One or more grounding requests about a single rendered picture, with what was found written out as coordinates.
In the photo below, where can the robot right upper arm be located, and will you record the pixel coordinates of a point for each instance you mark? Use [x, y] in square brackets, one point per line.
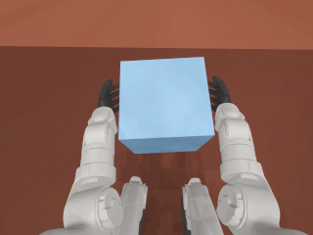
[250, 210]

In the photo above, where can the left robot hand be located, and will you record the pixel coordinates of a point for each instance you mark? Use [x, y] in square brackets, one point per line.
[106, 96]

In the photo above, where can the right robot forearm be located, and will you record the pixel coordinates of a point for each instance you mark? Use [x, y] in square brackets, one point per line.
[239, 163]

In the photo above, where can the left robot forearm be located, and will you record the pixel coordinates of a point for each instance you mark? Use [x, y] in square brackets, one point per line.
[97, 153]

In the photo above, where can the carton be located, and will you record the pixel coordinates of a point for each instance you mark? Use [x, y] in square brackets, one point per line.
[164, 105]

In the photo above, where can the left robot shin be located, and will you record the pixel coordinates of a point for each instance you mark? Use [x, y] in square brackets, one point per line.
[136, 178]

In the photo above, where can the robot left upper arm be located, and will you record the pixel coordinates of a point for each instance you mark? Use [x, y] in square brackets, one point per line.
[96, 211]

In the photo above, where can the right robot shin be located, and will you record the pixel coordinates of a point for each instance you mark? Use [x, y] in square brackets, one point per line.
[187, 214]

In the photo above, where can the robot shin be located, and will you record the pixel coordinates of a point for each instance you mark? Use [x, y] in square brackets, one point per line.
[187, 214]
[136, 178]

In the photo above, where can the right robot hand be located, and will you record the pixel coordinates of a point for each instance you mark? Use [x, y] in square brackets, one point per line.
[221, 93]

